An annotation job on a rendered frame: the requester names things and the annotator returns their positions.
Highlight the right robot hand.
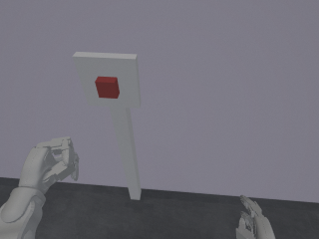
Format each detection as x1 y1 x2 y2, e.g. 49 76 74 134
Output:
235 195 276 239

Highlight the left robot hand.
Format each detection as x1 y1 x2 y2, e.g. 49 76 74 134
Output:
18 136 79 194

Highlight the button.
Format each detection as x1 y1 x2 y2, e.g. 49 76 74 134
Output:
95 76 120 99

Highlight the panel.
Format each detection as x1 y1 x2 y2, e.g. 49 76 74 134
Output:
72 52 142 200

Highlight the robot left forearm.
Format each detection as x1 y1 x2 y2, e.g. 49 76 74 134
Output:
0 186 46 239

